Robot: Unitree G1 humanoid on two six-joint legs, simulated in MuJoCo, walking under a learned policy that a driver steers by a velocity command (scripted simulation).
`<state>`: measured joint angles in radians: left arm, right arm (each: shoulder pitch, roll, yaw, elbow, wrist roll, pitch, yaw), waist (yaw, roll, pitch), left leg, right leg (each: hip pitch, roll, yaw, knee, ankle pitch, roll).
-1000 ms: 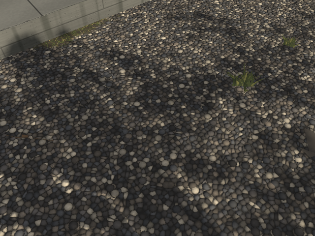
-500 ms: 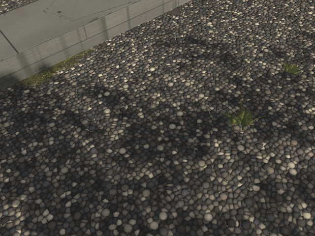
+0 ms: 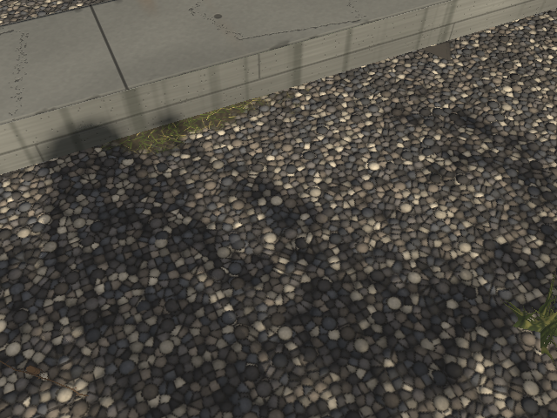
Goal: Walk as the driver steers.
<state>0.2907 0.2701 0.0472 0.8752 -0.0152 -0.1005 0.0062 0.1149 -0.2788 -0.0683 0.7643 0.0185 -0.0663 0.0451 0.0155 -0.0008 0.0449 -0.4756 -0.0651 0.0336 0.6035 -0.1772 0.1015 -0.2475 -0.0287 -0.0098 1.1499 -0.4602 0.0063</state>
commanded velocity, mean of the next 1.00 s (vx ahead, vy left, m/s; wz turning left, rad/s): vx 0.50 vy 0.00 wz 0.25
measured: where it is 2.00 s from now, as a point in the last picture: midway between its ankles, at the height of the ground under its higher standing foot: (237, 206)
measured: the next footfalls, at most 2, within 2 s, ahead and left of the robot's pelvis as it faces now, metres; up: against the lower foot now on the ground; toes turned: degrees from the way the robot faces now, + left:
right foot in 0.40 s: +0.42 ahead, -0.11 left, +0.00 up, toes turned +13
left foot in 0.92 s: +0.63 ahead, +0.19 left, +0.00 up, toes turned +14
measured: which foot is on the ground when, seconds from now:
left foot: down 0.00-0.40, up 0.42-0.90, down 0.92-1.00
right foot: up 0.00-0.38, down 0.40-0.92, up 0.94-1.00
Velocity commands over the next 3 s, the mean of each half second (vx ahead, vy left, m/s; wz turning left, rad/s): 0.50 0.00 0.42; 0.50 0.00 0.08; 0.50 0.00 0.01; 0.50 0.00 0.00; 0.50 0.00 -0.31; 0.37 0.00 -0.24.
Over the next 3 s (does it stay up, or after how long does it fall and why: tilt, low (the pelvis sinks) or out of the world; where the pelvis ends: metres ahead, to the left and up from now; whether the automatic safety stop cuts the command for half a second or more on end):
stays up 1.61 0.14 0.20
